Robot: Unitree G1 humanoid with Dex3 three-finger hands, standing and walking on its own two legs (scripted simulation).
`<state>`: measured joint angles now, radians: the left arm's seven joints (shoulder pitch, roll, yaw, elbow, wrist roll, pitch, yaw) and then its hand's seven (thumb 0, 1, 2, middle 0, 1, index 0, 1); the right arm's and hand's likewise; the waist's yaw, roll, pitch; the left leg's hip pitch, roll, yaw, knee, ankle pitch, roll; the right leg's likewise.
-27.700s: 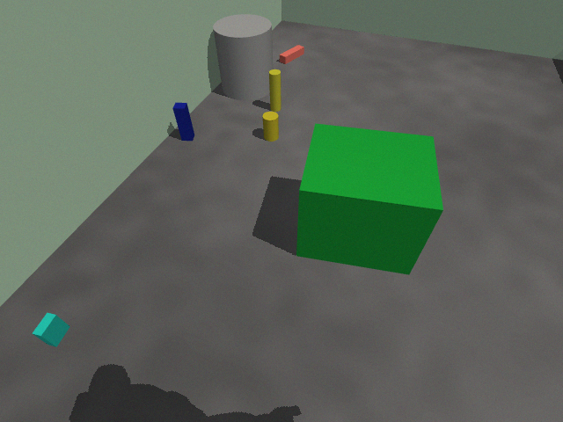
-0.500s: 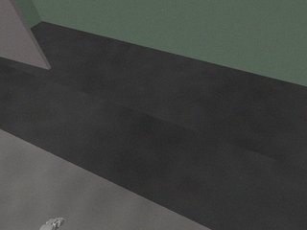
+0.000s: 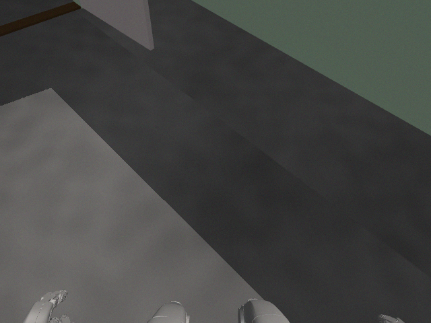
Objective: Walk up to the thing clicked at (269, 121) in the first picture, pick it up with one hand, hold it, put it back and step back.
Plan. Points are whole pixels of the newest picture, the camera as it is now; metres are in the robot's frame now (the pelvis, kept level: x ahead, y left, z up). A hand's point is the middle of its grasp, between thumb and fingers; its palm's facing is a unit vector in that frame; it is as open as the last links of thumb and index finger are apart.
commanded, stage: walk up
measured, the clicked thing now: out of the picture -0.89 +1.97 -0.68
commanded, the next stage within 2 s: stand in 1.76 s
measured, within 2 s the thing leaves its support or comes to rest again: neither
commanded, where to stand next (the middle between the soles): +0.04 -0.03 m, yaw +20 degrees
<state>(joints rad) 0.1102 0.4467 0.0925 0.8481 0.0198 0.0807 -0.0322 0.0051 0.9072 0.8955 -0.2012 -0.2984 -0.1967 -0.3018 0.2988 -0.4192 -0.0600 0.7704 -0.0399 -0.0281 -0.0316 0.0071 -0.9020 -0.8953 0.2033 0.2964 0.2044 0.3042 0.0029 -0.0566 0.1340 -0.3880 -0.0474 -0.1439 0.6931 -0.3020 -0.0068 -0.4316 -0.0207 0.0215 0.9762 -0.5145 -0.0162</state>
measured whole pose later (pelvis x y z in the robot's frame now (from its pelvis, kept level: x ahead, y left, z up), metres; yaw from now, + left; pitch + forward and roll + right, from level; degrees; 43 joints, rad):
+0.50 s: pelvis -0.01 -0.04 -0.01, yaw +14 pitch -3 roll +3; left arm 0.30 0.43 0.07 0.80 0.02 0.02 -0.02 0.01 0.90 0.90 -0.21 -0.30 -0.20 -0.30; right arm 0.20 -0.38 -0.05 0.79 -0.02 -0.03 -0.01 0.01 -0.91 -0.90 0.20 0.30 0.20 0.30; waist 0.08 -0.07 0.16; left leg -0.33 -0.06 0.02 0.65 -0.25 0.03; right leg -0.27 -0.12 -0.11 0.80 -0.46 -0.02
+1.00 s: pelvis -0.01 -0.05 +0.00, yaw +21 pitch -2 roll +0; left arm 0.30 0.42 0.05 0.87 0.04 -0.04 0.00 0.01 0.90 0.89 -0.21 -0.30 -0.20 -0.30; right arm 0.23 -0.44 -0.07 0.86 -0.02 0.02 0.03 0.01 -0.91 -0.90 0.20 0.30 0.20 0.30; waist 0.04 0.03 0.09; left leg -0.36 0.00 -0.03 0.73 -0.41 0.01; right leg -0.26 -0.12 -0.08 0.66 -0.36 0.03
